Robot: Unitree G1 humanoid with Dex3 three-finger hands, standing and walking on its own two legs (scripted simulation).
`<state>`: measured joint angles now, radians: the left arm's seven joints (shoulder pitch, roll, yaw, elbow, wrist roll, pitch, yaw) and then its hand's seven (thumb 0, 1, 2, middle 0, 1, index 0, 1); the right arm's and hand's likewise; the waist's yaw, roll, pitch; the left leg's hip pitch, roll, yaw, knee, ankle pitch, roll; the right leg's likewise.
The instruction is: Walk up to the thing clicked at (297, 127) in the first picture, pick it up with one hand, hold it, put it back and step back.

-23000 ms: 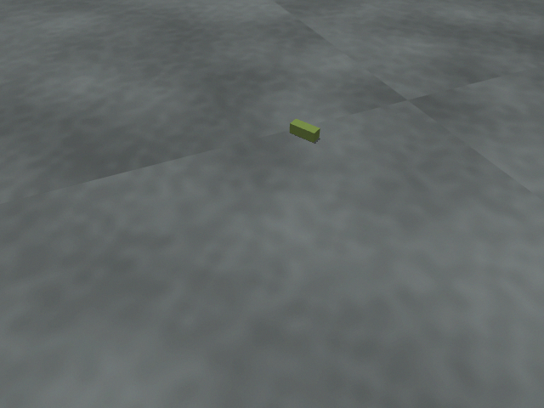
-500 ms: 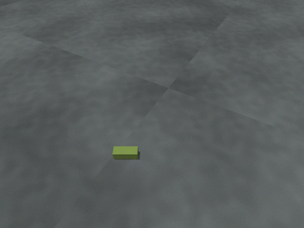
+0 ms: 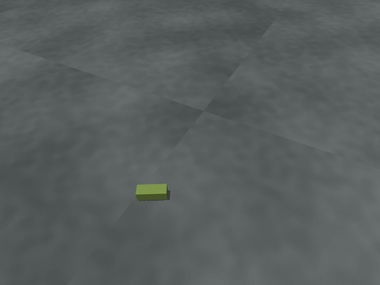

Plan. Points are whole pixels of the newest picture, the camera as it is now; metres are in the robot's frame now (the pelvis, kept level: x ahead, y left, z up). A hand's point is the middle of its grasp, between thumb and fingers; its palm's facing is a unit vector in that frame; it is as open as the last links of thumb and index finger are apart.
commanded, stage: stand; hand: left
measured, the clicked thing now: (152, 192) +0.79 +0.27 -0.75
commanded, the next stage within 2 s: walk up in 0.40 s
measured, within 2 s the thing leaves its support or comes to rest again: neither
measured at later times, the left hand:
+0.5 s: hand out of the picture +0.08 +0.26 -0.15, palm faces +0.00 -0.95 -0.33, open 7.4 cm
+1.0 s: hand (55, 276) +0.20 +0.35 -0.16, palm faces -0.05 -0.95 -0.32, open 7.4 cm
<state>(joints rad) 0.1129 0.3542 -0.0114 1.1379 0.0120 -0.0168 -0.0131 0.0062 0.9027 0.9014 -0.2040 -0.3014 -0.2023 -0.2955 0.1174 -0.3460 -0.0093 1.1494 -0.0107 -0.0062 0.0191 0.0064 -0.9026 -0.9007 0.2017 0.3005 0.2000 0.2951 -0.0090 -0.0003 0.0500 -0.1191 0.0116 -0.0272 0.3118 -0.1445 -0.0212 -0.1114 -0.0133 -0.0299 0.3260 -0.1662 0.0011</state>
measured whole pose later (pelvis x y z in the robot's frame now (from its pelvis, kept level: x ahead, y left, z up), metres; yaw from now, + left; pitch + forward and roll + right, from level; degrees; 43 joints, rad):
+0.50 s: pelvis +0.02 +0.00 +0.00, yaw +1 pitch -2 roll -1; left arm 0.18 0.36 0.04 1.07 0.03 -0.03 -0.04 0.01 0.90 0.90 -0.21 -0.30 -0.20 -0.30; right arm 0.20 -0.37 -0.04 1.09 -0.03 0.00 0.05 0.01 -0.90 -0.90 0.20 0.30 0.20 0.30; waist 0.00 0.01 0.01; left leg -0.22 0.02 -0.03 0.56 -0.43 0.02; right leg -0.13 0.00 -0.04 0.40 -0.32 -0.04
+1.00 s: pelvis +0.16 +0.08 -0.01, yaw +1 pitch -4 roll +0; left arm 0.30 0.44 0.06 0.95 0.02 -0.01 -0.06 0.01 0.90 0.90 -0.20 -0.30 -0.20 -0.30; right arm 0.34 -0.36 -0.07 0.92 -0.02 -0.08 0.05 0.01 -0.90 -0.90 0.21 0.30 0.20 0.30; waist -0.02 -0.07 0.08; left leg -0.11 0.00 0.09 0.42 -0.24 0.04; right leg -0.48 -0.04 0.08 0.94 -0.26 -0.01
